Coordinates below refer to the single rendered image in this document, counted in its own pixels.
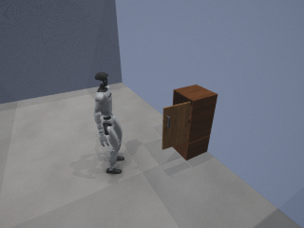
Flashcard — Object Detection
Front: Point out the right robot upper arm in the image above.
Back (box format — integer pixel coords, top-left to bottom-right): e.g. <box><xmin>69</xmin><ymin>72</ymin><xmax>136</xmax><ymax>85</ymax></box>
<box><xmin>93</xmin><ymin>93</ymin><xmax>105</xmax><ymax>117</ymax></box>

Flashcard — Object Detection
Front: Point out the handle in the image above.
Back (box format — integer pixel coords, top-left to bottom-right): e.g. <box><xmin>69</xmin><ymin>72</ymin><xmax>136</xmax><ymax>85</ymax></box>
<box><xmin>166</xmin><ymin>116</ymin><xmax>171</xmax><ymax>128</ymax></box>

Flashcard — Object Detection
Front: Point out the robot right hand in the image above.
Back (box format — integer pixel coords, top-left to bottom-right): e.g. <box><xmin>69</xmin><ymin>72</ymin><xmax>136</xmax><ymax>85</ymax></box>
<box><xmin>99</xmin><ymin>134</ymin><xmax>109</xmax><ymax>147</ymax></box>

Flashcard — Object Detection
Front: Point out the cupboard door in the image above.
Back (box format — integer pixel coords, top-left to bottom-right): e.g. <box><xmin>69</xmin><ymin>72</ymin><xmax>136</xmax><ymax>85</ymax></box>
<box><xmin>161</xmin><ymin>102</ymin><xmax>191</xmax><ymax>150</ymax></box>

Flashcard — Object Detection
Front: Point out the robot torso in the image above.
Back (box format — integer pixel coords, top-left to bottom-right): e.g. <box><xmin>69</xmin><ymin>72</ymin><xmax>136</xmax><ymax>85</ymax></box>
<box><xmin>96</xmin><ymin>88</ymin><xmax>114</xmax><ymax>127</ymax></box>

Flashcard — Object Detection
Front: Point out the robot right forearm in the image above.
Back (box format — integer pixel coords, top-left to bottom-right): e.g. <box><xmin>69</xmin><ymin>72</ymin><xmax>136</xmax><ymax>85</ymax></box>
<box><xmin>94</xmin><ymin>113</ymin><xmax>105</xmax><ymax>135</ymax></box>

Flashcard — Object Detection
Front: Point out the robot right foot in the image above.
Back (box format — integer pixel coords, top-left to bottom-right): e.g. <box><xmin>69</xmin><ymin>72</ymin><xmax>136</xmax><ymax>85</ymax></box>
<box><xmin>105</xmin><ymin>167</ymin><xmax>122</xmax><ymax>174</ymax></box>

